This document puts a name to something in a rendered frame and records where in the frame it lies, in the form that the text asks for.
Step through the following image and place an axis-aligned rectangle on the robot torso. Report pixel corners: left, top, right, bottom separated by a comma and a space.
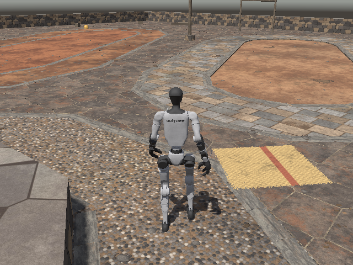
163, 109, 189, 166

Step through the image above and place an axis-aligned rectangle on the right robot upper arm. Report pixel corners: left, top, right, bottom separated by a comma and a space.
188, 111, 202, 143

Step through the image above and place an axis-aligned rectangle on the robot right forearm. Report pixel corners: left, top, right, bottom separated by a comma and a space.
196, 134, 209, 162

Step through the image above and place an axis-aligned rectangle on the robot left forearm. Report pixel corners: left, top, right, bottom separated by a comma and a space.
149, 133, 157, 150

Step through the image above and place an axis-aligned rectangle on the robot right foot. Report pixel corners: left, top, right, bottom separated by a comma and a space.
186, 206, 194, 218

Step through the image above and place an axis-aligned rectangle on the robot left hand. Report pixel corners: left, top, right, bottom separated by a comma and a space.
149, 148, 162, 158

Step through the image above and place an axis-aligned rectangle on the robot right hand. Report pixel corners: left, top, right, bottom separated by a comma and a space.
198, 160, 211, 176

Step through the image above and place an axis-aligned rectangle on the left robot upper arm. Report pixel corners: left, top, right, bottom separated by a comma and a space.
151, 111, 165, 141

